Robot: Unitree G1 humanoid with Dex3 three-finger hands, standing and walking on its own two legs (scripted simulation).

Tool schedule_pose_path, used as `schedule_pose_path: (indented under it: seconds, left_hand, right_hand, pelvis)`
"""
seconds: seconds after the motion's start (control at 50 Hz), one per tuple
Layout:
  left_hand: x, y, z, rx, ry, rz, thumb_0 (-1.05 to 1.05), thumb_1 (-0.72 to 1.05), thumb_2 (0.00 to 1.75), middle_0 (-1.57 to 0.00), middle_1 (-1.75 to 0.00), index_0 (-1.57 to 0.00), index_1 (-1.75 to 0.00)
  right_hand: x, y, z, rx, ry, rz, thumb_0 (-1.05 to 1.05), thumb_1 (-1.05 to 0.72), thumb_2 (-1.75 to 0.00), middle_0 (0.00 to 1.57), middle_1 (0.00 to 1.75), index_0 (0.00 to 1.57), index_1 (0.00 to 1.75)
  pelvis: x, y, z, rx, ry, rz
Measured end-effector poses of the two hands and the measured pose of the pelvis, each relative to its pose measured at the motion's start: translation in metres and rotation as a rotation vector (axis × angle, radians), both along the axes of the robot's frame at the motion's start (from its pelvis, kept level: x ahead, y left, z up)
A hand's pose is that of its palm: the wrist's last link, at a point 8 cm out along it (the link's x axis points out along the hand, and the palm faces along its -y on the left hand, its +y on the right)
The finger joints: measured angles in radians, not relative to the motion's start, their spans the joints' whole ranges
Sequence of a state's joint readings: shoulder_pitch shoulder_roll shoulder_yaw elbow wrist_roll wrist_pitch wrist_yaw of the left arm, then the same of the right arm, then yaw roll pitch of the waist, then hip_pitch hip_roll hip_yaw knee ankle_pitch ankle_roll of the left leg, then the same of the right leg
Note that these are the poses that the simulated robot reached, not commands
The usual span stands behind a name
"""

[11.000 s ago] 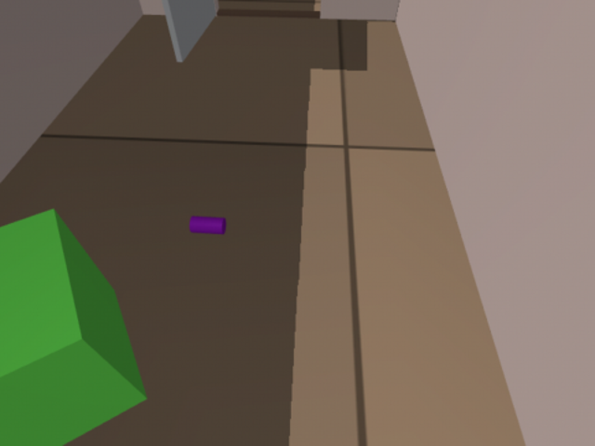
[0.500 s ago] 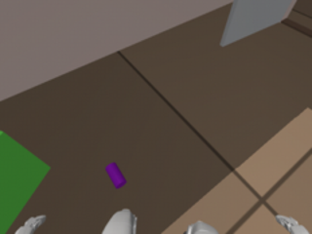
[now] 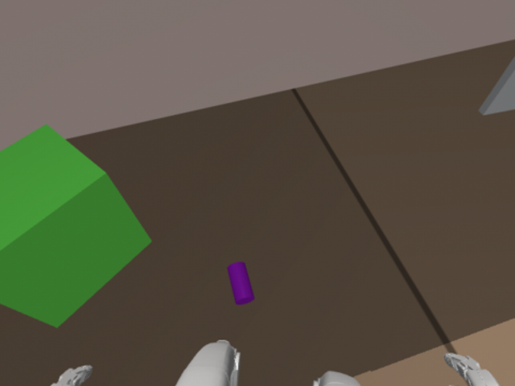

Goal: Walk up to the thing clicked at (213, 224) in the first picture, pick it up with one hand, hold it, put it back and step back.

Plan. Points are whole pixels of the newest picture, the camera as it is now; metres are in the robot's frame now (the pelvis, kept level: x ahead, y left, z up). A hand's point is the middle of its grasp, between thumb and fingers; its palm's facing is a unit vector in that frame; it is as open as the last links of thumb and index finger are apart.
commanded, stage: walk up
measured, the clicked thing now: (240, 282) +0.51 +0.12 -0.72
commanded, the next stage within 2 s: none
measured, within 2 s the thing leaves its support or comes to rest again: neither
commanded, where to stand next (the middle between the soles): +0.08 +0.03 m, yaw +9 degrees
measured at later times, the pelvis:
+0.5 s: pelvis +0.01 +0.01 -0.02, yaw -14 degrees
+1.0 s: pelvis +0.02 +0.09 +0.00, yaw -38 degrees
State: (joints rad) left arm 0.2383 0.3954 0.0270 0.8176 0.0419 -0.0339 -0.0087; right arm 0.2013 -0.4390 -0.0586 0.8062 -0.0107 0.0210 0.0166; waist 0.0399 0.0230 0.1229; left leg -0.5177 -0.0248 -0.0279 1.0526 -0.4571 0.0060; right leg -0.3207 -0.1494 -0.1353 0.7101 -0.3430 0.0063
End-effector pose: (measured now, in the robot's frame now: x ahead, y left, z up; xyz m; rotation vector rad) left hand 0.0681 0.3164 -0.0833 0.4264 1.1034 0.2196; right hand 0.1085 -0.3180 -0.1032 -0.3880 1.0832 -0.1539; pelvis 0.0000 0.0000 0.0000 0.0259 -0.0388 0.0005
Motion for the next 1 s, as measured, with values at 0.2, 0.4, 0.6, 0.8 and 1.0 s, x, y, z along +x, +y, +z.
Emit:
schedule_pose_path:
  seconds: [0.2, 0.4, 0.6, 0.8, 1.0]
  left_hand:
    - [-0.033, 0.047, -0.026, -0.005, 0.070, 0.140, 0.01, 0.90, 0.90, -0.20, -0.30, -0.20, -0.30]
    - [-0.008, 0.026, -0.012, -0.016, 0.210, -0.061, 0.01, 0.90, 0.90, -0.20, -0.30, -0.20, -0.30]
    - [0.068, 0.006, 0.016, 0.106, 0.088, -0.282, 0.01, 0.90, 0.90, -0.20, -0.30, -0.21, -0.30]
    - [0.173, -0.002, 0.009, 0.091, -0.016, -0.535, 0.01, 0.90, 0.90, -0.20, -0.30, -0.21, -0.30]
    - [0.242, -0.043, -0.010, -0.027, -0.027, -0.752, 0.01, 0.90, 0.90, -0.20, -0.29, -0.20, -0.30]
  right_hand:
    - [0.023, 0.029, 0.002, -0.054, -0.010, 0.060, 0.00, -0.90, -0.89, 0.20, 0.30, 0.21, 0.30]
    - [0.016, 0.018, 0.016, 0.022, -0.173, -0.116, 0.00, -0.90, -0.89, 0.21, 0.30, 0.21, 0.30]
    - [-0.037, -0.014, -0.007, 0.035, -0.117, -0.317, 0.00, -0.91, -0.89, 0.20, 0.30, 0.20, 0.30]
    - [-0.131, 0.022, -0.006, -0.016, -0.046, -0.525, 0.00, -0.91, -0.89, 0.20, 0.30, 0.20, 0.30]
    - [-0.239, 0.111, 0.016, -0.033, 0.055, -0.747, 0.00, -0.90, -0.89, 0.20, 0.30, 0.20, 0.30]
  pelvis:
    - [0.007, 0.026, -0.013, 0.002, -0.006, 0.061]
    - [0.007, 0.022, -0.003, -0.014, -0.001, -0.162]
    - [0.009, 0.014, -0.005, -0.006, 0.013, -0.349]
    - [0.019, 0.054, -0.011, 0.002, 0.015, -0.509]
    - [0.016, 0.089, -0.002, -0.035, 0.016, -0.667]
